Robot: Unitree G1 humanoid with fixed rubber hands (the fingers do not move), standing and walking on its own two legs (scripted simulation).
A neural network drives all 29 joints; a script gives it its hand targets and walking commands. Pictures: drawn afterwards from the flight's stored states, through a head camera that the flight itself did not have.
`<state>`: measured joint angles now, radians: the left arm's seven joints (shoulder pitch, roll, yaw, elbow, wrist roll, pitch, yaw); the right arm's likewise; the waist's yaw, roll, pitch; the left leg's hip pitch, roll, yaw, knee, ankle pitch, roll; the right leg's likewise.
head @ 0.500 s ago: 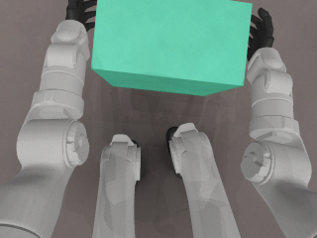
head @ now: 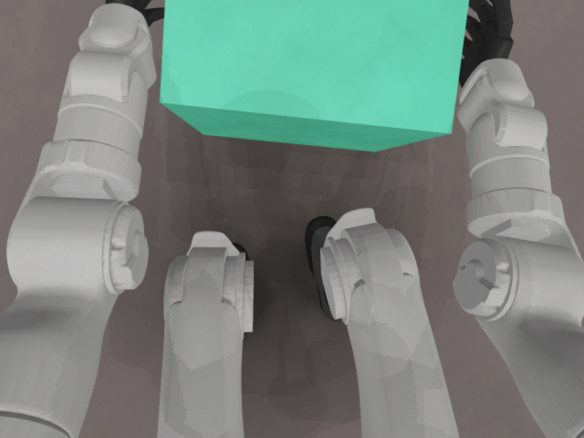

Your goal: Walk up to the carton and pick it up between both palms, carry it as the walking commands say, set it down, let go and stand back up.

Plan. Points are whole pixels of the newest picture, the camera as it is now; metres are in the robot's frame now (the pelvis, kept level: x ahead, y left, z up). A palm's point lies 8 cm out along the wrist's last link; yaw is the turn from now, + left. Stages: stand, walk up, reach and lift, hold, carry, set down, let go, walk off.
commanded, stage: set down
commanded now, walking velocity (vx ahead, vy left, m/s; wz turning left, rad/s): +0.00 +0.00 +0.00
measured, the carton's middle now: (303, 73) +0.50 -0.07 -0.24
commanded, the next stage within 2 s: none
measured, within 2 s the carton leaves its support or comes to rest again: rests again in 1.74 s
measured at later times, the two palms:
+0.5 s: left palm (136, 20) +0.55 +0.12 -0.16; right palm (473, 70) +0.47 -0.26 -0.16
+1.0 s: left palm (138, 21) +0.55 +0.12 -0.17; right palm (470, 73) +0.47 -0.26 -0.17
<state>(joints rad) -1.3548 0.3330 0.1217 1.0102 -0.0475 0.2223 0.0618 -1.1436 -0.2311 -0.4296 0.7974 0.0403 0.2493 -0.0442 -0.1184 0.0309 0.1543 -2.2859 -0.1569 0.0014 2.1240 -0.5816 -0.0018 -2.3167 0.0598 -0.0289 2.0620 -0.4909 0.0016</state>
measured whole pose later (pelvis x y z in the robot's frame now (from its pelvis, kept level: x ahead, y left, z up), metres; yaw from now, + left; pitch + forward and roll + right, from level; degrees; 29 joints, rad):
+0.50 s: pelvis +0.00 +0.00 -0.01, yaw +0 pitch +39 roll -2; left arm -1.39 0.35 0.08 1.09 -0.07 0.19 0.07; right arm -1.18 -0.26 -0.40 0.90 0.06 0.20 -0.05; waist -0.13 0.04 0.21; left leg -2.28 -0.14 0.02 2.18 -0.59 0.02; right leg -2.31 0.04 -0.04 2.12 -0.50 0.00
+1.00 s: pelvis -0.01 +0.00 -0.02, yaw +0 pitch +38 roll -2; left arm -1.44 0.36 0.07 1.17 -0.08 0.17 0.07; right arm -1.22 -0.28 -0.37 0.99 0.09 0.16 -0.05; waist -0.13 0.03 0.24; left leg -2.29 -0.12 0.03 2.20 -0.58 0.03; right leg -2.31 0.02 -0.04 2.14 -0.49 -0.01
